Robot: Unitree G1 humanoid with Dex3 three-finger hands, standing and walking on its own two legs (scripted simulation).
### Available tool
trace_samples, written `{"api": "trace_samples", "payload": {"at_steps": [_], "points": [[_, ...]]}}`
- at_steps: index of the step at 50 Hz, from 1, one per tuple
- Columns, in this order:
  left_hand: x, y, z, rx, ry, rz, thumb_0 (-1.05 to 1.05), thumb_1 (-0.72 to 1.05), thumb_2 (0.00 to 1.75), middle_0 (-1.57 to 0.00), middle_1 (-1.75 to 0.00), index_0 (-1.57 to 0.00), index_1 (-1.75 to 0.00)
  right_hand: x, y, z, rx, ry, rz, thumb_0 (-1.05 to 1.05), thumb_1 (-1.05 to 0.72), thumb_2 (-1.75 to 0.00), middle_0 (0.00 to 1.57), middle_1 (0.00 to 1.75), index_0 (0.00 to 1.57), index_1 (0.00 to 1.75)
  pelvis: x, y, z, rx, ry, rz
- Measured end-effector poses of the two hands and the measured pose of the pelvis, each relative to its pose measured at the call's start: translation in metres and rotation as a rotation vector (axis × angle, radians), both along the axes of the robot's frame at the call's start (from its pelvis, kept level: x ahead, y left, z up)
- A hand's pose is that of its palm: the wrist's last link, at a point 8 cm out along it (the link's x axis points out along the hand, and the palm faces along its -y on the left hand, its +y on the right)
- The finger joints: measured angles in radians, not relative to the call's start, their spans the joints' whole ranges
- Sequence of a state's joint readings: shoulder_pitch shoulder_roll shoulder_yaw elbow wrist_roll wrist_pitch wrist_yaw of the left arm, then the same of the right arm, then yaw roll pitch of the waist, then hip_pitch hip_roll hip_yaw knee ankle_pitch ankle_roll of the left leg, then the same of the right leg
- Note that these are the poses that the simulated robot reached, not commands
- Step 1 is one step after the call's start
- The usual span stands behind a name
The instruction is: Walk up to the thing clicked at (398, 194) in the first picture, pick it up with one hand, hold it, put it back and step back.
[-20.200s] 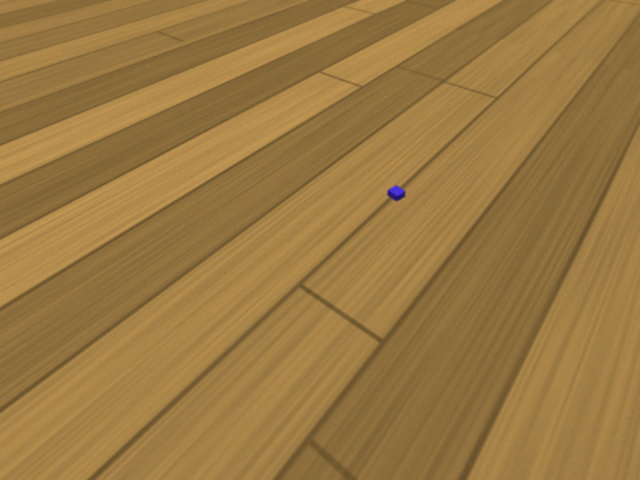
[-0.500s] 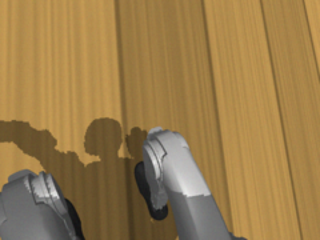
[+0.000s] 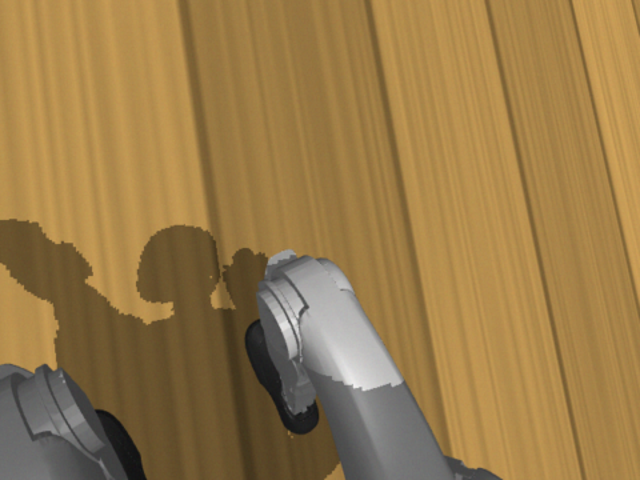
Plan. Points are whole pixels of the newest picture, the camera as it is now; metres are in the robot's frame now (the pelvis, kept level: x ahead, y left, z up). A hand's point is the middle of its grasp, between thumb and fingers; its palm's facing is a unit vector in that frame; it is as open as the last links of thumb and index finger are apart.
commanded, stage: approach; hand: left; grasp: from above
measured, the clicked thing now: out of the picture +0.45 +0.33 -0.32
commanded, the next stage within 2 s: rest palm in 0.30 s
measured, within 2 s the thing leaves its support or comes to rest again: neither
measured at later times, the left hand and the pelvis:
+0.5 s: hand out of the picture +0.44 +0.32 -0.21, palm faces -0.10 -0.44 -0.89, open 12.8 cm; pelvis +0.00 +0.00 +0.00, yaw +0 degrees
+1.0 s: hand out of the picture +0.44 +0.31 -0.27, palm faces -0.07 -0.44 -0.89, open 12.4 cm; pelvis +0.00 +0.01 -0.01, yaw -1 degrees
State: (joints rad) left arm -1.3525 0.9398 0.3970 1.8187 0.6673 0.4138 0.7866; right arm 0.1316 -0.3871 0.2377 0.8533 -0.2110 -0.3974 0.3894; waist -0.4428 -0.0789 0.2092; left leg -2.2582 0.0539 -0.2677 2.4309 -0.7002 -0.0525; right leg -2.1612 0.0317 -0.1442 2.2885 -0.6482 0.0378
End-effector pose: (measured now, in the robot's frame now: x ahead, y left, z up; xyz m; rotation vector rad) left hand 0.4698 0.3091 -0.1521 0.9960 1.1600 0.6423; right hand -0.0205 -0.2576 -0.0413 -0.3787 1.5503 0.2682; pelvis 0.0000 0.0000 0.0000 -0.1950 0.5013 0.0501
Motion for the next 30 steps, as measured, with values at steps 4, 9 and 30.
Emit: {"api": "trace_samples", "payload": {"at_steps": [4,9,30], "points": [[0.005,0.002,0.002,0.021,-0.007,0.022,0.0,-0.45,0.93,-0.19,-0.94,-0.17,-0.96,-0.01,0.002,0.003,0.009,0.033,-0.018,0.0,-0.91,-0.89,0.19,0.3,0.2,0.29,0.0,0.0,0.001,-0.001,-0.002,-0.007],[-0.01,0.013,0.0,0.031,0.026,0.065,0.0,-0.42,0.9,-0.2,-0.92,-0.19,-0.94,-0.016,0.007,0.002,0.035,0.06,-0.042,0.0,-0.91,-0.89,0.2,0.3,0.2,0.29,0.0,0.001,0.002,-0.001,0.005,-0.013],[-0.024,0.013,-0.004,0.024,0.036,-0.006,0.0,-0.31,0.85,-0.29,-0.82,-0.26,-0.84,0.02,0.001,-0.011,0.022,-0.052,0.036,0.0,-0.91,-0.9,0.19,0.3,0.2,0.29,-0.002,0.002,-0.003,-0.004,-0.016,0.002]]}}
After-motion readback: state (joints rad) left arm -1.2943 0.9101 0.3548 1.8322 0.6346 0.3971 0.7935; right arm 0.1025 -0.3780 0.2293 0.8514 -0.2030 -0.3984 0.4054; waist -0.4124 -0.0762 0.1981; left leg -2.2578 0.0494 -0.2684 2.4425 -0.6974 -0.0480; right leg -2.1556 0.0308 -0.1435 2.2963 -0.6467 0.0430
